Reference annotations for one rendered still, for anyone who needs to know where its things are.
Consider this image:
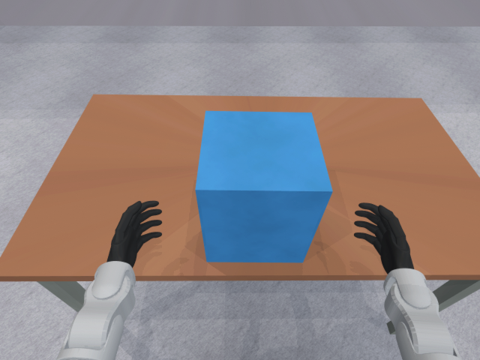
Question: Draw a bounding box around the carton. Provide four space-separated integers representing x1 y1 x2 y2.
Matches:
195 111 333 263

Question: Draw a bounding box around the robot left hand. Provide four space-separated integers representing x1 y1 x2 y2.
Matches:
107 201 162 268

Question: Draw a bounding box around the robot right hand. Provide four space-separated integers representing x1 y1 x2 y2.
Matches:
354 202 414 274

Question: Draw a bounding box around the left robot forearm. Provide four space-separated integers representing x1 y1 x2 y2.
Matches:
56 261 136 360

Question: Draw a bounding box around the table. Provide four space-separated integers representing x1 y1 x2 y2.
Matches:
0 94 480 335

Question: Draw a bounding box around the right robot forearm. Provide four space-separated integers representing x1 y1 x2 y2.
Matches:
383 268 462 360

